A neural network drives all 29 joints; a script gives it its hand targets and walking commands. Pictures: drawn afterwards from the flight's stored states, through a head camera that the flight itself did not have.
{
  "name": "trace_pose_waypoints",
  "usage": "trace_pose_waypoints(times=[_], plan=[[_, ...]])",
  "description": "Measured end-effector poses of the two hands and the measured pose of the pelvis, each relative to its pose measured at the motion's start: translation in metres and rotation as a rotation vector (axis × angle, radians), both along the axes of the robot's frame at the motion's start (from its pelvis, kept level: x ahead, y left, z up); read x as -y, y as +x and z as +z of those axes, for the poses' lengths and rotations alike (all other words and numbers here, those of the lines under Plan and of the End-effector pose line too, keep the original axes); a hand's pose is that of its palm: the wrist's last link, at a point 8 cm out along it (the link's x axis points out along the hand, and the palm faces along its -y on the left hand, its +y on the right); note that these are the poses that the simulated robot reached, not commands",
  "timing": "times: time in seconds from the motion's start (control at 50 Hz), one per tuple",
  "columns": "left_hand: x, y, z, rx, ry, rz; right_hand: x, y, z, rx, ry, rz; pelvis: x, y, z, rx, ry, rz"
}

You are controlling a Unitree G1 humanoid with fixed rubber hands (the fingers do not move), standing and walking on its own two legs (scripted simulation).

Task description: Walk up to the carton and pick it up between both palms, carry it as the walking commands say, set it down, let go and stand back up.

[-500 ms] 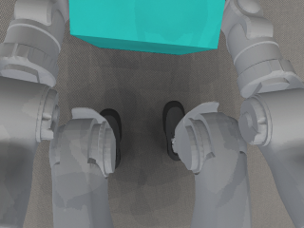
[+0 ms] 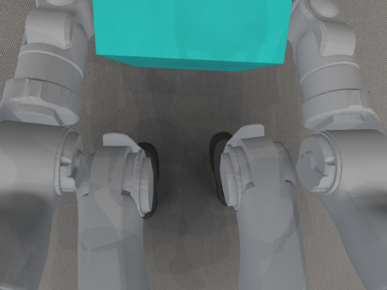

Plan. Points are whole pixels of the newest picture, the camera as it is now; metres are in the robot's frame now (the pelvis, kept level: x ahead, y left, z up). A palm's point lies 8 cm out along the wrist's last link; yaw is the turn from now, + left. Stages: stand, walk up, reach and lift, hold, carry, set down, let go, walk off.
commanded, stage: reach and lift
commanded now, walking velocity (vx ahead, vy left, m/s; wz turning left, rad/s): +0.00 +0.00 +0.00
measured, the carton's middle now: out of the picture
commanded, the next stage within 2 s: none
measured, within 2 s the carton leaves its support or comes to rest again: neither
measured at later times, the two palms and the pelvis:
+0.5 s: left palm out of the picture +0.56 +0.14 -0.09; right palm out of the picture +0.53 -0.18 -0.09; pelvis -0.01 +0.00 +0.04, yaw +0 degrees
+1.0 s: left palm out of the picture +0.54 +0.14 -0.03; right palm out of the picture +0.51 -0.18 -0.02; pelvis -0.02 +0.00 +0.09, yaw +1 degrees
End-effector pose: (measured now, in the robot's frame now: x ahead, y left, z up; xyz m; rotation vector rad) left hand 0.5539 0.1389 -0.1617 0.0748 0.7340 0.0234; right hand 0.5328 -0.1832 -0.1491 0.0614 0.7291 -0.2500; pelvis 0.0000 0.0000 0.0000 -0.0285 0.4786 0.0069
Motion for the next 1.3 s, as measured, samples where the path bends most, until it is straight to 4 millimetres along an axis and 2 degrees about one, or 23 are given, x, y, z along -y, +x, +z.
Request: trace_pose_waypoints(times=[0.14,0.28,0.6,1.3], plan=[[0.001,0.007,0.031,0.032,-0.014,0.003,0.0,-0.003,0.02,0.039,0.029,-0.019,0.002,-0.002,0.014,0.01,0.01,-0.004],[-0.003,0.01,0.05,0.053,-0.018,0.006,-0.004,-0.002,0.036,0.061,0.037,-0.021,0.004,-0.005,0.024,0.009,0.01,0.0],[-0.005,0.0,0.076,0.051,-0.026,0.01,-0.005,-0.011,0.066,0.06,0.034,-0.029,0.001,-0.01,0.048,0.009,-0.004,0.008],[-0.001,-0.026,0.177,0.074,-0.048,0.029,-0.001,-0.035,0.167,0.089,0.052,-0.042,0.001,-0.025,0.122,0.069,0.008,0.009]])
